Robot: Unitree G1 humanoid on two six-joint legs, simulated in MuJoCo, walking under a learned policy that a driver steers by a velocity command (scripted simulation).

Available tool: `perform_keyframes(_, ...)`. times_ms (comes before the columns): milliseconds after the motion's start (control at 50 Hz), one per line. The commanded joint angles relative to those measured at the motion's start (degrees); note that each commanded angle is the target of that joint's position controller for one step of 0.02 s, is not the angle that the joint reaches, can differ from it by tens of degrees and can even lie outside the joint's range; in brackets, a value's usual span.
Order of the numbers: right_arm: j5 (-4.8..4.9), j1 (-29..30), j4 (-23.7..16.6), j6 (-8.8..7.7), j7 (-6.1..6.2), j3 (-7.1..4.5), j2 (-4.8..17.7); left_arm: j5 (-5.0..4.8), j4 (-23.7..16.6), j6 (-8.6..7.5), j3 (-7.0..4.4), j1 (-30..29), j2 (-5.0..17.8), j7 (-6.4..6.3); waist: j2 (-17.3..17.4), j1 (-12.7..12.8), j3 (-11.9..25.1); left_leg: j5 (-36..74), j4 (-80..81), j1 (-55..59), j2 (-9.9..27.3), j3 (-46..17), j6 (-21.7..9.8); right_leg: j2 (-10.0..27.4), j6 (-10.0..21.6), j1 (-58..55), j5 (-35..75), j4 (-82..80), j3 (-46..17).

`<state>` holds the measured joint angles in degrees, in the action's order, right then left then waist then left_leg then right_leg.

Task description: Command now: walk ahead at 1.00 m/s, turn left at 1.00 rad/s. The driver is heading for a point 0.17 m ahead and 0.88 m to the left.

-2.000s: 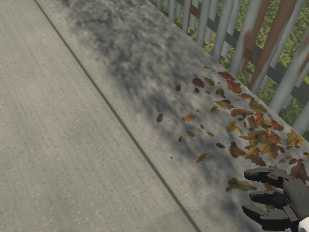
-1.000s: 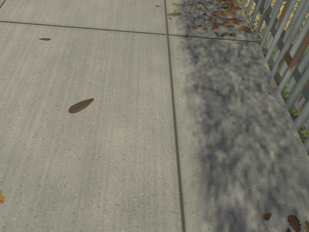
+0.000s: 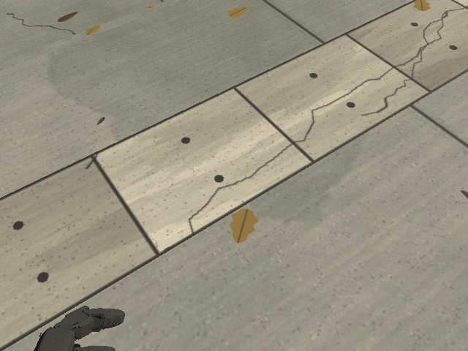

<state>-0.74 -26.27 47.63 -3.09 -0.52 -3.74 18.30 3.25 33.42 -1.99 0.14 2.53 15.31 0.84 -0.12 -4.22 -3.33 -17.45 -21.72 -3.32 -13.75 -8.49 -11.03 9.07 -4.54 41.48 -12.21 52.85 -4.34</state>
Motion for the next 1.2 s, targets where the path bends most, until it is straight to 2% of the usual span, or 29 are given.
perform_keyframes(20,0.64,4.6,-4.66,-2.13,-0.39,-2.57,9.41,-1.12,-4.4,-0.39,-0.78,-4.52,4.22,0.42,-0.02,1.62,-1.64,24.69,11.02,-14.9,12.16,-14.65,-5.38,-4.61,0.93,-14.54,15.41,-11.7,4.65)
perform_keyframes(100,0.99,3.76,-3.49,-1.78,0.21,-3.28,11.75,-1.67,-4.04,-0.78,-1.96,-1.59,7.86,-0.4,1.72,2.71,3.19,44.44,1.96,-5.45,13.65,-16.1,-0.99,-9.38,3.45,-26.51,12.83,-20.91,4.15)
perform_keyframes(140,0.15,8.12,-3.98,-1.95,-0.19,-3.92,15.19,-2.2,0.43,-1.17,-4.56,17.57,13.11,-2.14,1.86,14.23,13.07,50.78,-21.22,-9.1,11.95,-14.58,2.03,-9.33,4.56,-47.68,3.73,-20.12,3.9)
perform_keyframes(160,-0.19,10.3,-5.3,-2.72,-0.29,-2.46,9.72,-1.08,2.96,-1.36,-6.24,30.12,16.96,-3.48,-2.28,19.16,19.48,34.96,-40.28,-17.74,8.5,-10.78,2.89,-0.32,5.94,-61.0,-12.33,-19.77,-4.48)
perform_keyframes(180,2.04,4.52,-8.17,-2.48,-0.09,0.08,0.2,1.49,3.04,-1.68,-6.64,28.46,20.38,-3.27,-20.4,11.92,25.25,-12.41,-56.96,-33.6,2.54,-4.59,4.3,17.04,9.89,-69.84,-29.21,-31.12,-34.17)
perform_keyframes(200,0.91,5.5,-8.36,-1.92,0.51,0.52,4.55,0.48,1.85,-1.3,-6.84,20.69,17.15,-2.53,-19.29,9.51,21.66,-6.45,-60.4,-39.14,7.36,-1.54,3.46,17.0,10.95,-62.76,-36.96,-37.96,-45.7)
perform_keyframes(240,-1.03,11.64,-7.16,-0.34,-0.58,-0.11,7.22,0.02,2.15,-0.98,-4.97,13.71,8.42,-2.04,-4.29,8.0,8.14,2.23,-56.74,-38.74,13.61,1.92,4.22,12.05,11.05,-47.39,-25.8,-37.65,-26.32)
perform_keyframes(300,-1.62,17.05,-9.7,1.57,-3.0,1.1,2.25,-0.68,8.39,-2.02,-3.7,19.68,4.3,-1.26,-3.24,6.84,1.83,2.24,-54.54,-38.88,17.66,2.81,4.27,7.26,8.29,-39.44,-5.67,-39.07,-7.73)
perform_keyframes(340,-1.54,19.93,-12.48,2.62,-3.77,2.02,0.52,-1.83,10.08,-3.32,-3.65,19.35,4.36,-0.47,-4.08,5.09,0.24,4.56,-54.07,-42.73,19.18,3.44,4.73,8.92,8.49,-37.74,0.15,-41.86,-3.38)
perform_keyframes(460,-1.29,32.54,-17.83,2.62,-5.76,3.38,0.44,-1.66,13.47,-4.93,-3.72,21.22,6.89,-0.73,-1.65,4.37,-6.0,16.84,-30.94,-37.07,16.29,14.8,2.93,2.56,4.96,-35.33,28.44,-46.8,18.57)
perform_keyframes(500,-1.19,33.17,-17.19,2.36,-5.87,3.44,0.54,-1.7,14.04,-4.53,-4.07,23.47,9.21,-1.32,-2.37,3.79,-4.64,17.0,-24.75,-30.19,12.17,19.59,0.81,2.4,3.96,-39.2,52.14,-43.48,21.57)
perform_keyframes(540,-1.01,26.73,-14.83,2.23,-4.85,2.56,2.91,-1.85,13.62,-3.23,-4.93,23.92,13.19,-2.4,-5.95,-0.72,0.68,12.62,-23.06,-21.48,8.29,20.63,-0.6,4.45,3.57,-43.76,73.13,-32.39,21.53)
perform_keyframes(580,-0.86,5.76,-8.48,2.07,-3.17,-0.1,7.92,-1.57,11.39,-1.45,-5.54,18.66,15.65,-2.73,-7.23,-10.67,10.16,7.92,-20.93,1.08,6.28,16.47,-3.69,6.78,4.92,-37.68,76.91,-6.41,19.06)
perform_keyframes(600,-0.3,-2.04,-5.04,1.99,-1.63,-2.01,10.03,-1.16,10.73,-0.84,-5.51,16.86,14.33,-2.08,-2.74,-12.44,12.61,6.77,-15.1,15.21,7.98,10.51,-5.74,3.06,5.03,-26.23,46.23,13.66,18.63)
perform_keyframes(620,1.12,3.01,-5.53,2.78,-0.15,-3.58,14.47,-0.09,8.08,-0.95,-3.99,16.65,7.5,-0.97,11.29,-5.26,9.14,10.52,-16.09,19.56,16.71,-4.91,-7.81,-7.42,3.73,-8.67,-13.48,35.12,18.04)
perform_keyframes(640,-1.15,4.54,-8.85,3.57,-0.19,-4.09,18.82,-1.79,1.04,-2.06,-3.71,18.46,8.34,-1.13,11.37,-1.72,20.05,5.9,-5.04,32.72,26.7,-33.26,-19.13,-10.19,2.18,7.26,-18.16,45.23,5.87)
perform_keyframes(660,-1.01,2.2,-8.59,3.6,0.48,-4.27,16.29,-1.6,0.19,-3.56,-3.33,13.25,10.14,-1.07,1.43,-3.57,17.41,-1.68,4.02,28.18,27.92,-38.79,-17.54,-7.23,2.47,10.16,-13.02,40.1,0.25)
perform_keyframes(700,-0.53,5.92,-6.26,1.88,1.26,-3.29,11.8,-0.85,0.92,-3.84,-2.78,10.62,9.5,-1.25,-5.57,2.36,2.68,5.05,7.54,8.73,23.62,-30.28,-13.79,-3.39,2.05,5.74,-11.13,27.86,0.17)
perform_keyframes(760,0.07,9.39,-6.47,-0.79,1.4,-1.44,8.19,1.17,1.62,-0.45,-2.49,12.47,8.43,-0.94,-5.57,7.74,-0.26,12.7,8.35,-9.19,17.47,-19.62,-11.59,-0.65,-0.46,-4.73,-15.57,15.54,0.58)
perform_keyframes(820,-0.21,10.03,-6.27,-2.13,0.68,-1.86,8.76,-0.21,-3.27,-0.23,-0.99,1.64,4.64,0.06,-2.5,5.93,-3.02,13.6,11.44,-21.36,12.34,-15.02,-8.79,-1.49,-0.95,-13.24,0.14,-1.44,3.22)
perform_keyframes(920,0.81,5.39,-4.29,-2.0,-0.3,-2.99,10.67,-1.99,-4.04,-0.62,-1.42,-1.16,6.54,-0.15,1.39,2.25,1.0,30.36,5.93,-12.88,12.84,-15.79,-2.99,-6.86,2.1,-25.92,14.1,-18.43,3.96)
perform_keyframes(960,0.32,5.79,-3.98,-1.66,-0.15,-3.61,13.45,-1.96,-1.27,-1.03,-3.33,9.29,10.93,-1.32,0.58,7.8,8.29,44.3,-10.35,-7.87,12.19,-14.94,0.1,-9.96,3.33,-37.33,5.01,-20.19,3.99)
perform_keyframes(980,0.05,8.88,-4.5,-1.93,-0.42,-3.65,14.12,-1.84,1.34,-1.25,-4.63,21.15,13.28,-2.26,0.1,15.25,13.51,43.42,-25.16,-13.29,10.36,-13.14,1.79,-8.18,4.0,-50.52,1.27,-19.72,3.68)
perform_keyframes(1000,-0.12,11.13,-6.5,-2.72,-0.28,-1.68,6.65,-0.24,3.65,-1.58,-6.17,33.34,17.54,-3.49,-7.55,19.07,20.32,17.55,-46.4,-22.89,6.41,-8.67,2.54,4.04,5.56,-63.06,-17.47,-21.37,-8.56)
perform_keyframes(1020,2.17,4.09,-9.85,-2.74,-0.05,0.45,0.59,1.08,2.9,-1.67,-6.61,27.79,21.2,-3.03,-26.41,10.25,27.1,-11.03,-59.45,-35.94,2.43,-2.41,4.28,19.37,10.73,-68.07,-29.19,-36.19,-42.99)
perform_keyframes(1040,0.12,6.08,-7.96,-1.88,0.58,0.68,4.62,0.32,1.61,-1.25,-6.56,19.72,15.99,-2.43,-17.95,9.26,18.84,-4.65,-62.51,-42.11,8.51,-0.41,3.51,17.24,13.04,-59.68,-39.59,-39.26,-46.86)
perform_keyframes(1080,-1.89,12.59,-7.59,-0.88,-0.97,0.45,5.42,-0.13,3.25,-1.23,-4.78,15.76,8.19,-1.63,-3.03,8.29,6.19,1.66,-57.07,-40.51,13.43,1.5,4.06,11.11,12.89,-44.64,-25.44,-37.98,-27.67)
perform_keyframes(1140,-2.07,15.99,-10.0,0.41,-2.96,1.9,0.84,-0.63,9.15,-3.0,-3.76,19.57,5.55,-0.67,-4.16,5.65,0.94,0.01,-51.89,-39.66,14.64,-0.45,4.61,6.92,11.63,-36.36,-10.32,-40.21,-14.27)
perform_keyframes(1200,-2.24,22.32,-13.55,0.67,-3.58,2.71,1.02,-1.78,11.37,-4.39,-3.72,20.08,6.46,0.14,-4.06,4.21,-1.86,5.02,-43.54,-43.18,14.45,0.13,5.24,6.26,11.95,-34.93,3.09,-44.73,-4.83)
